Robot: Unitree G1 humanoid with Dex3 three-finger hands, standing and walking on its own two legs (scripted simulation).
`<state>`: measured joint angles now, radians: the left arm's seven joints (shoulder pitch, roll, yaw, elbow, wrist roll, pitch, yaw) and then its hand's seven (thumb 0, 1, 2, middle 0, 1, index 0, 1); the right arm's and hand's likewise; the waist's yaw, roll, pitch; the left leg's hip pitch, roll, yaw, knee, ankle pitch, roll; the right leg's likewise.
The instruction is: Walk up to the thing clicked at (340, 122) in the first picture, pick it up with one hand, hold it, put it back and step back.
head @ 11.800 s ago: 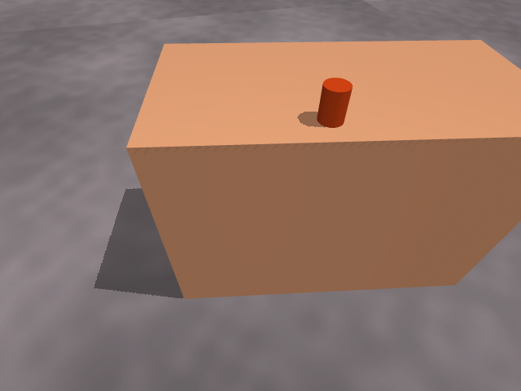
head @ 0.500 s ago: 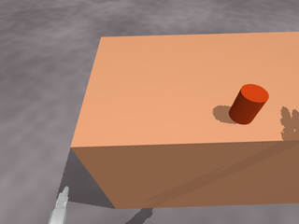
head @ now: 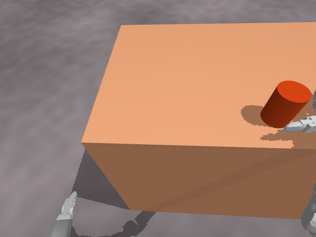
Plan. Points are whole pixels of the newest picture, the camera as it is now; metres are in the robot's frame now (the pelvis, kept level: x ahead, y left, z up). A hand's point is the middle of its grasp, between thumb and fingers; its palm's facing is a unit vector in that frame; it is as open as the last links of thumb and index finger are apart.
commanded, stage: close in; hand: right
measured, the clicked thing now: (283, 105) +0.43 -0.26 +0.11
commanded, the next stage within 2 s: rest palm in 0.24 s
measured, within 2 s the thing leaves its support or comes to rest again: leaves its support in 1.64 s
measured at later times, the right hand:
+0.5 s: hand (285, 108) +0.42 -0.27 +0.11, palm faces +0.30 +0.95 +0.01, open 17.4 cm
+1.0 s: hand (283, 102) +0.44 -0.26 +0.11, palm faces +0.32 +0.95 +0.00, open 13.3 cm
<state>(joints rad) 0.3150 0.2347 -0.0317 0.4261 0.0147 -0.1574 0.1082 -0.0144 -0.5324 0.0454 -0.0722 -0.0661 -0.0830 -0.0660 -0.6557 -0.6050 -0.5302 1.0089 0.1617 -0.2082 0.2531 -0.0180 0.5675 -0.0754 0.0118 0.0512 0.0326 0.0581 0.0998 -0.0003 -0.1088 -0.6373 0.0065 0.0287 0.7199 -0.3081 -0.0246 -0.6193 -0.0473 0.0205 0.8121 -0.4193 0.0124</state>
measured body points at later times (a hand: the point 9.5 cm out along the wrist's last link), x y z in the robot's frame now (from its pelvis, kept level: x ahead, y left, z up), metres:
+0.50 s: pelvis -0.01 +0.00 +0.00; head +0.05 -0.01 +0.45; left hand +0.14 +0.26 -0.06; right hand +0.40 -0.32 +0.11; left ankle +0.02 +0.14 -0.71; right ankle -0.02 -0.12 -0.71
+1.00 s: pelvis -0.01 +0.00 +0.00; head +0.05 -0.01 +0.45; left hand +0.13 +0.26 -0.05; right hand +0.41 -0.31 +0.12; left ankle +0.02 +0.14 -0.71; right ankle -0.02 -0.12 -0.71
